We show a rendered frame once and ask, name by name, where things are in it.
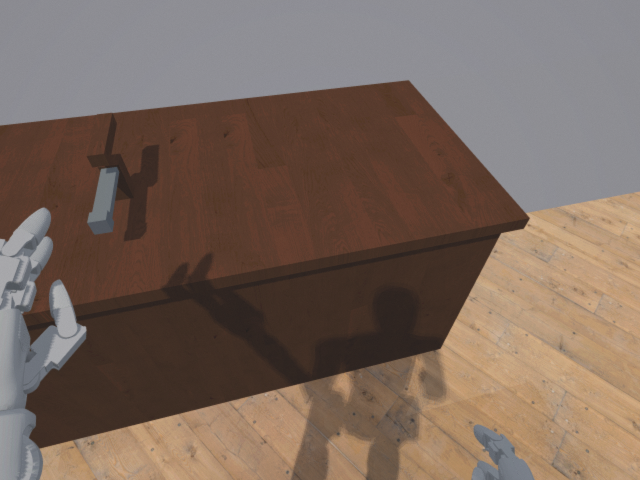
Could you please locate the counter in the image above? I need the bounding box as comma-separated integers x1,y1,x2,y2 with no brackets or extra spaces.
0,80,530,449

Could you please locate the left robot hand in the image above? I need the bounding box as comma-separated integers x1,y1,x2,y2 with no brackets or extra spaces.
0,208,87,411

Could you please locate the right robot hand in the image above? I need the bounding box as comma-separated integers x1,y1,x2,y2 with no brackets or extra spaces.
471,424,535,480

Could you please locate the tap lever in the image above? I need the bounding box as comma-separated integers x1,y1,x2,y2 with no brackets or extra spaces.
87,167,119,235

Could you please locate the left robot forearm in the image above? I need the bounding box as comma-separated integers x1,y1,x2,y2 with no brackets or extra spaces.
0,408,43,480

